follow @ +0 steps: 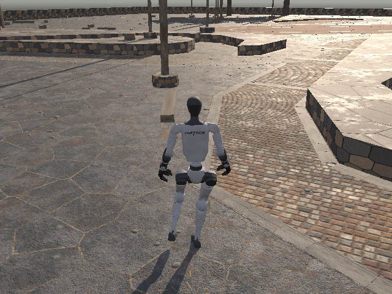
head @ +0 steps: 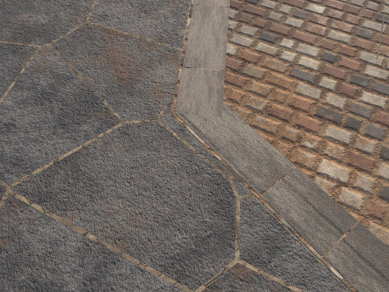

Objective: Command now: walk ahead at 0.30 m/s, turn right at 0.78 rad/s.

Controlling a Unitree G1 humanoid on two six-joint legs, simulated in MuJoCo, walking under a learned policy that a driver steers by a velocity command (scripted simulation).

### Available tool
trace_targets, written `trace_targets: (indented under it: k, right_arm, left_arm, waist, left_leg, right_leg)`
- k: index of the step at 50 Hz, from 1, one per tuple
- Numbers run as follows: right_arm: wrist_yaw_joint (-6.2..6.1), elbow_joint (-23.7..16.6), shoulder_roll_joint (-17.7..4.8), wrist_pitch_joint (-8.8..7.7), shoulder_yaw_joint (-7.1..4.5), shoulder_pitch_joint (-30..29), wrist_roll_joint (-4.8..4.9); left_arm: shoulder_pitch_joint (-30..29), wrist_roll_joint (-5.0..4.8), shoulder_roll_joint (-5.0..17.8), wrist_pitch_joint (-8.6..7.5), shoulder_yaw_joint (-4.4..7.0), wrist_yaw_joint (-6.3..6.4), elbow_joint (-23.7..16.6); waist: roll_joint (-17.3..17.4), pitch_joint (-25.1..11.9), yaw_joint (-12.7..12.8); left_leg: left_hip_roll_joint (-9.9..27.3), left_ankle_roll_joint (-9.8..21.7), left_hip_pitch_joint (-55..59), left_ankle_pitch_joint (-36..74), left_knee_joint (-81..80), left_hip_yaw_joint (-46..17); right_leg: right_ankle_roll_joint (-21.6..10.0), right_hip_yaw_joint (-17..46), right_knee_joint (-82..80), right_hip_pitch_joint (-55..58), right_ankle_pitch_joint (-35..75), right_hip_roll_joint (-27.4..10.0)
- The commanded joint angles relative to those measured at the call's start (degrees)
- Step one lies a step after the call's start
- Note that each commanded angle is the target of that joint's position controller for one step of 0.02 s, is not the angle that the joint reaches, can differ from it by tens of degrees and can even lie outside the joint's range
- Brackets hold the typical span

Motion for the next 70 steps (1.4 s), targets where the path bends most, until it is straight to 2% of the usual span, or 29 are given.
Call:
trace_targets:
  k: [1,4,7,10,11,12,13,14,16,18,22,27,28,29,31,35,40,45,46,47,48,49,51,57,65,66,67,68,70]
  right_arm:
    - [-0.69,-2.9,-8.04,0.7,-3.22,5.4,-1.27]
    - [0.19,-3.59,-4.31,0.59,-2.01,1.23,-0.92]
    - [1.27,-5.72,-5.26,0.65,-2.26,-5.32,-0.2]
    - [1.69,-5.76,-7.96,-0.01,-3.62,-3.89,-0.59]
    - [1.64,-4.97,-8.77,-0.6,-3.95,-0.71,-1.26]
    - [1.37,-5.01,-11.08,-0.82,-4.09,2.42,-2.64]
    - [1.42,-3.89,-10.13,0.0,-3.85,5.8,-3.76]
    - [1.36,-4.69,-8.75,0.86,-3.89,4.64,-1.57]
    - [0.91,-5.46,-5.91,2.95,-2.67,0.62,-0.9]
    - [0.79,-5.6,-5.48,4.57,-1.84,-4.63,-0.91]
    - [1.42,-3.78,-5.87,5.64,-2.87,-3.03,-0.52]
    - [1.24,-2.77,-8.74,6.82,-3.99,0.48,1.18]
    - [1.27,-3.65,-8.2,6.66,-4.01,-0.66,1.19]
    - [1.46,-5.75,-7.83,6.24,-4.21,-3.33,1.58]
    - [1.73,-6.56,-6.85,5.74,-4.6,-4.35,1.77]
    - [1.18,-2.41,-6.51,8.69,-5.38,4.69,1.63]
    - [3.91,-7.04,-3.51,9.4,-3.46,-2.88,1.9]
    - [3.97,-5.72,-7.71,9.73,-5.82,3.72,1.98]
    - [2.88,-4.87,-11.61,9.52,-7.47,7.79,1.7]
    - [1.82,-6.37,-21.1,8.99,-9.53,9.66,0.97]
    - [2.77,-6.95,-19.51,7.28,-8.75,11.64,-1.37]
    - [3.08,-6.72,-17.58,6.11,-8.05,9.64,-1.39]
    - [1.7,-7.0,-13.65,6.22,-7.04,3.02,1.52]
    - [-0.48,-8.38,-13.68,8.4,-7.27,-1.15,1.62]
    - [0.24,-9.16,-13.83,9.47,-7.47,-3.85,2.27]
    - [0.31,-9.12,-12.17,9.52,-6.87,-3.55,2.32]
    - [0.49,-9.07,-8.43,9.53,-5.66,-0.38,1.89]
    - [0.69,-9.99,-10.2,8.81,-6.07,-0.23,1.76]
    - [1.15,-6.49,-15.49,8.22,-7.59,2.57,1.12]
  left_arm:
    - [-6.91,-0.41,6.8,-1.41,2.65,2.0,-6.47]
    - [-2.07,-0.45,5.47,1.26,2.66,4.24,-3.73]
    - [1.6,-0.56,3.95,2.18,2.23,4.58,-2.04]
    - [-0.53,0.41,2.61,2.11,1.82,4.33,-2.65]
    - [-1.38,0.59,1.83,1.77,1.52,3.95,-3.27]
    - [1.34,1.56,-0.27,1.23,0.83,3.54,-4.23]
    - [9.35,0.22,1.19,0.94,0.62,2.95,-2.88]
    - [10.53,0.17,6.68,1.33,1.59,2.33,-1.16]
    - [1.29,-0.02,7.07,4.28,1.98,3.08,-1.66]
    - [1.39,0.36,3.43,5.75,1.13,3.36,-2.16]
    - [2.04,1.15,-1.17,4.35,-0.39,3.24,-0.88]
    - [3.44,1.87,2.2,3.9,1.3,3.05,0.31]
    - [4.48,2.47,4.47,3.75,2.01,3.33,0.09]
    - [5.55,2.81,6.53,3.69,2.94,3.57,1.32]
    - [1.7,3.87,6.72,2.73,3.03,4.32,-0.43]
    - [-7.64,1.52,2.37,0.97,1.65,5.36,-3.65]
    - [-3.58,1.54,5.82,2.56,3.23,5.59,-2.81]
    - [-2.59,-0.48,6.54,1.57,4.21,3.76,-1.59]
    - [0.44,0.14,4.69,1.16,3.98,3.14,-0.65]
    - [-2.23,3.18,0.76,0.72,2.59,2.88,-4.83]
    - [-9.54,2.95,2.28,0.12,2.5,3.09,-7.0]
    - [-12.0,1.39,3.99,0.03,2.88,3.3,-7.11]
    - [-10.72,1.78,3.96,0.13,3.0,4.27,-5.67]
    - [-8.66,1.34,0.92,0.17,1.95,3.2,-3.45]
    - [-5.43,0.48,4.36,-1.1,3.36,1.9,-2.13]
    - [-3.31,0.84,5.82,-1.17,3.96,2.0,-1.31]
    - [-4.02,2.02,9.68,-0.72,4.62,2.34,-2.01]
    - [-4.56,4.14,10.53,-0.38,4.7,2.32,-2.19]
    - [-9.35,2.98,4.62,-0.32,2.94,2.87,-4.77]
  waist:
    - [6.56,-5.85,-3.25]
    - [0.73,-12.87,0.51]
    - [-4.31,-11.94,3.8]
    - [-6.7,-11.27,1.03]
    - [-5.54,-13.06,-0.87]
    - [3.5,-18.73,-0.46]
    - [17.37,-26.86,1.21]
    - [11.47,-29.34,0.66]
    - [2.44,-17.84,-0.59]
    - [3.59,-10.07,2.8]
    - [10.03,-11.99,1.13]
    - [9.64,-8.63,2.14]
    - [6.49,-7.78,2.92]
    - [-3.47,-5.96,2.79]
    - [-13.48,-5.92,3.1]
    - [-5.72,-7.54,-1.23]
    - [-7.96,-8.57,3.23]
    - [-5.85,-9.91,0.35]
    - [2.72,-10.95,-0.78]
    - [23.2,-10.64,-0.04]
    - [18.55,-19.17,-5.07]
    - [11.92,-17.18,-4.65]
    - [5.28,-12.65,-0.75]
    - [6.27,-13.48,1.29]
    - [11.51,-11.68,1.97]
    - [9.67,-12.71,2.34]
    - [-1.88,-14.44,-0.31]
    - [-15.68,-11.41,-1.5]
    - [-7.87,-9.7,-2.17]
  left_leg:
    - [-0.56,-0.71,3.17,6.55,-14.89,6.22]
    - [-5.55,-0.09,11.89,25.06,-31.51,9.9]
    - [-6.85,1.12,12.84,31.85,-40.33,8.6]
    - [-5.14,4.55,12.9,30.28,-48.44,5.89]
    - [-2.79,6.7,18.87,39.89,-52.44,5.26]
    - [7.69,12.67,32.88,66.77,-47.8,-3.71]
    - [21.91,26.58,45.74,77.16,-47.31,-23.08]
    - [23.62,27.71,43.74,59.36,-49.35,-29.68]
    - [15.29,21.86,31.26,31.04,-53.17,-19.5]
    - [8.77,17.1,16.37,14.88,-58.2,-11.88]
    - [4.06,16.6,15.45,14.53,-59.58,-3.94]
    - [3.77,14.15,8.99,-3.95,-59.86,-9.93]
    - [2.17,11.73,4.13,-5.35,-57.62,-8.62]
    - [-2.69,8.99,-0.26,-3.84,-51.38,-0.59]
    - [-7.07,5.3,-4.2,-3.23,-25.44,8.69]
    - [-3.12,1.73,-7.62,0.9,-4.16,6.36]
    - [-0.1,1.53,0.3,5.02,-24.85,12.24]
    - [-4.38,6.62,15.85,12.96,-44.02,16.79]
    - [-2.99,9.74,25.53,28.1,-49.54,9.94]
    - [12.92,20.28,37.9,56.01,-49.65,-17.0]
    - [18.7,29.55,38.15,52.06,-53.42,-27.32]
    - [16.58,27.69,37.1,45.76,-54.32,-22.36]
    - [10.62,21.3,31.44,38.11,-53.59,-15.06]
    - [4.22,17.68,22.28,27.39,-53.64,-13.29]
    - [0.13,14.59,17.05,16.77,-51.13,-23.02]
    - [-2.09,12.6,14.76,12.69,-47.48,-20.58]
    - [-7.6,9.65,8.4,-2.28,-36.58,-12.75]
    - [-13.42,6.33,0.5,-11.42,-22.03,-3.03]
    - [-8.29,3.19,0.39,-5.19,-7.25,-1.78]
  right_leg:
    - [-6.6,14.38,-7.43,-4.64,42.46,-14.4]
    - [-0.04,8.8,-2.58,-4.89,39.22,-9.1]
    - [2.59,13.15,-0.65,-1.74,25.73,-10.98]
    - [3.62,18.24,7.31,6.52,23.51,-13.83]
    - [5.32,16.78,13.64,6.85,22.63,-12.12]
    - [8.46,13.24,28.09,-1.07,-0.28,-7.74]
    - [12.31,12.11,42.03,-12.52,-33.52,-1.84]
    - [13.61,13.29,49.2,-14.55,-31.13,-6.22]
    - [15.55,8.31,52.93,-17.34,-23.79,-8.95]
    - [15.44,4.6,43.4,-11.79,-20.16,-11.38]
    - [14.99,-0.77,20.69,-0.92,-18.73,-12.93]
    - [9.16,-1.64,2.31,8.77,-7.67,-11.58]
    - [6.58,2.13,1.05,11.11,-9.36,-15.78]
    - [3.38,7.02,-2.31,8.65,-14.97,-20.63]
    - [-3.83,19.57,-11.05,6.99,-0.68,-35.05]
    - [-0.44,6.28,-7.02,10.11,19.17,-31.16]
    - [0.77,-2.77,-4.78,12.85,16.99,-30.24]
    - [5.63,-8.02,5.49,8.97,14.89,-31.77]
    - [9.92,-12.19,17.18,1.71,6.56,-27.45]
    - [16.57,-13.2,37.1,-21.59,-26.78,-17.77]
    - [16.57,0.51,46.99,-26.34,-32.58,-13.18]
    - [15.28,3.4,49.07,-27.2,-28.52,-14.26]
    - [14.14,4.48,43.31,-26.49,-19.04,-15.73]
    - [15.46,4.06,21.73,-13.85,-8.93,-10.67]
    - [13.12,4.99,-1.56,1.4,-3.71,-9.59]
    - [11.73,5.87,-6.37,7.37,0.89,-13.55]
    - [6.3,17.8,-9.32,13.66,1.37,-25.36]
    - [-2.67,31.63,-13.18,10.58,5.72,-33.45]
    - [-3.89,24.77,-11.06,6.78,4.29,-32.15]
